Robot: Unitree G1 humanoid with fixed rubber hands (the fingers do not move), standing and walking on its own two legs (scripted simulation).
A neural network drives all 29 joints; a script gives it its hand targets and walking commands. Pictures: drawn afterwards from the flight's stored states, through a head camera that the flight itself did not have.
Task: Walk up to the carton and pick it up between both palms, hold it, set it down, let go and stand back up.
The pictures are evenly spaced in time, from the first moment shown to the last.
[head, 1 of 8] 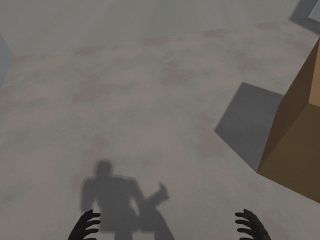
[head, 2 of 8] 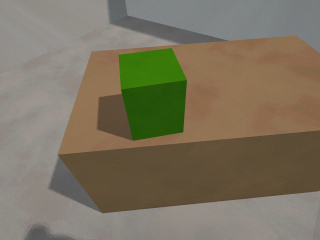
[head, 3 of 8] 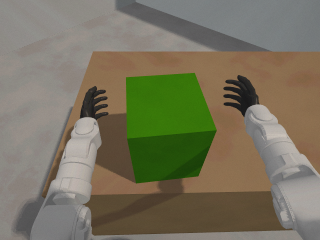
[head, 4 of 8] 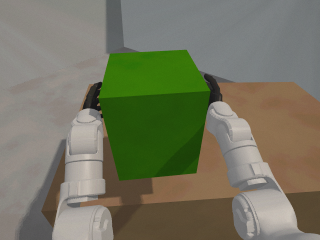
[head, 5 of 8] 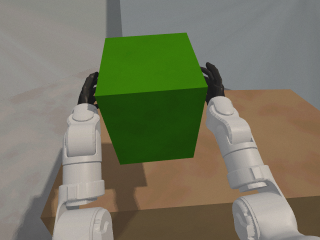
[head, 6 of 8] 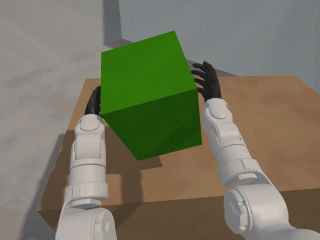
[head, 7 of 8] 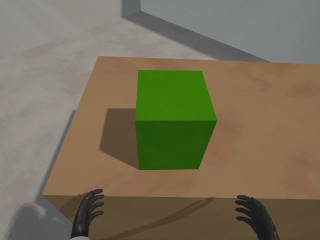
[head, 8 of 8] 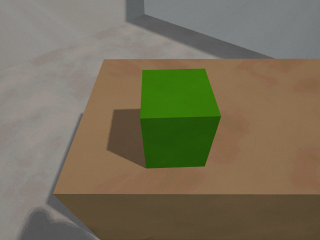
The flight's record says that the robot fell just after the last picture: no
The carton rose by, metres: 0.23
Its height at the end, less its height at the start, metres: +0.00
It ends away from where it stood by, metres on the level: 0.05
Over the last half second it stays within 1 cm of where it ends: yes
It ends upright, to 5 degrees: yes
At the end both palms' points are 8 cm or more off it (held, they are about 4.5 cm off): yes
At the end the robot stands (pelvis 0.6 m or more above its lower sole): yes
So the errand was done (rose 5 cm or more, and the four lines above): yes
